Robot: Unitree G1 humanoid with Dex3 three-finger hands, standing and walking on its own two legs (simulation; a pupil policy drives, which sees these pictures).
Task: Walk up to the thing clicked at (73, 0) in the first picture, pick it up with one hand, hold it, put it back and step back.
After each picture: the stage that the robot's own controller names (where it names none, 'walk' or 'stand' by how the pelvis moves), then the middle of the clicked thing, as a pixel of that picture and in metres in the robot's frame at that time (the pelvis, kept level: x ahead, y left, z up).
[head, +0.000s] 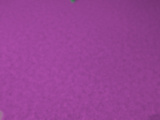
stand; out of the picture +2.34 +0.21 -0.72
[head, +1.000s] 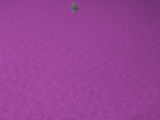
walk; (73, 7) +2.21 +0.22 -0.70
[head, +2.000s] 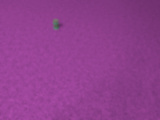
walk; (56, 24) +1.58 +0.32 -0.71
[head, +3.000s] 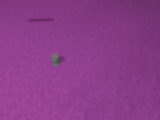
walk; (55, 59) +1.04 +0.29 -0.72
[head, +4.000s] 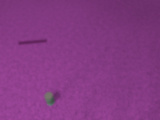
walk; (49, 98) +0.62 +0.29 -0.72
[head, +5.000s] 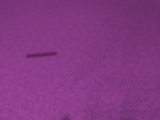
walk; out of the picture +0.37 +0.25 -0.70
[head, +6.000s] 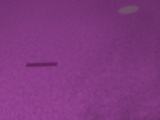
stand; out of the picture +0.33 +0.23 -0.72
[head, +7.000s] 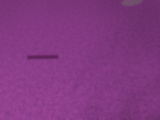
stand; out of the picture +0.34 +0.23 -0.72
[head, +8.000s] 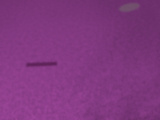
stand; out of the picture +0.31 +0.24 -0.73
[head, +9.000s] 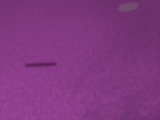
stand; out of the picture +0.31 +0.24 -0.73
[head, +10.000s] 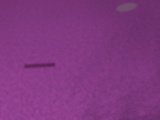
stand; out of the picture +0.30 +0.25 -0.73
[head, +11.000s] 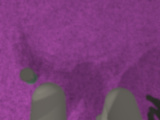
go down; (29, 76) +0.36 +0.27 -0.39
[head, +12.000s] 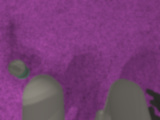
go down; (19, 70) +0.36 +0.30 -0.31
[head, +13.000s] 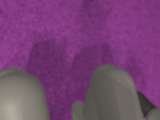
close in; out of the picture +0.33 +0.33 -0.22
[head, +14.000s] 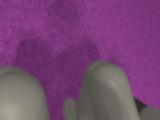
close; out of the picture +0.33 +0.33 -0.21
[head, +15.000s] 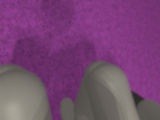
lift; out of the picture +0.32 +0.31 -0.21
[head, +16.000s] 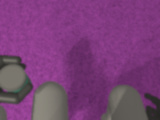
lift; (17, 81) +0.30 +0.24 -0.03
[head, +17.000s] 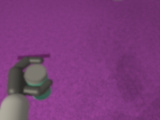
hold; (38, 82) +0.33 +0.17 +0.03
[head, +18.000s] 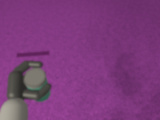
hold; (38, 85) +0.33 +0.18 +0.01
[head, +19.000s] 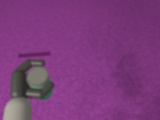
crouch; (40, 84) +0.33 +0.17 +0.02
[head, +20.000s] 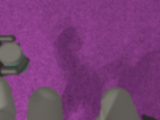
crouch; (15, 59) +0.40 +0.25 -0.09
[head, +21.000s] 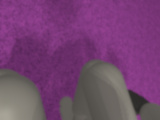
lower; out of the picture +0.36 +0.34 -0.22
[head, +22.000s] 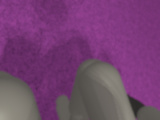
lower; out of the picture +0.36 +0.33 -0.22
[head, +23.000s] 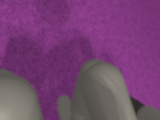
lower; out of the picture +0.36 +0.33 -0.21
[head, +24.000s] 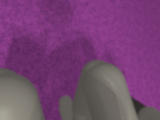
lower; out of the picture +0.34 +0.33 -0.22
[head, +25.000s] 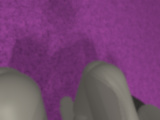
open; out of the picture +0.33 +0.31 -0.22
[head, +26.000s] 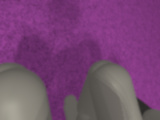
stand; out of the picture +0.33 +0.30 -0.21
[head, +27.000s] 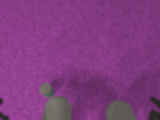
walk; (47, 90) +0.36 +0.23 -0.48
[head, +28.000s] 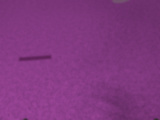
stand; out of the picture +0.32 +0.21 -0.66
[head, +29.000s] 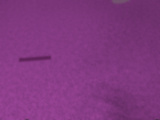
stand; out of the picture +0.32 +0.21 -0.67
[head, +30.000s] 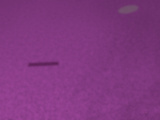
stand; out of the picture +0.33 +0.19 -0.72
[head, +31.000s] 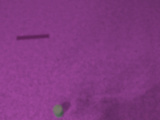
walk; (58, 111) +0.39 +0.17 -0.71
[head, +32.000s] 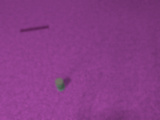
walk; (60, 84) +0.65 +0.25 -0.70
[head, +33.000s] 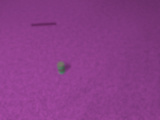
stand; (61, 67) +0.94 +0.25 -0.70
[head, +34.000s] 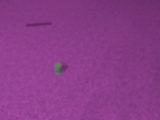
stand; (58, 68) +0.92 +0.26 -0.72
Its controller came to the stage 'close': yes
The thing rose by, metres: 0.71
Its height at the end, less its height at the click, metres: +0.00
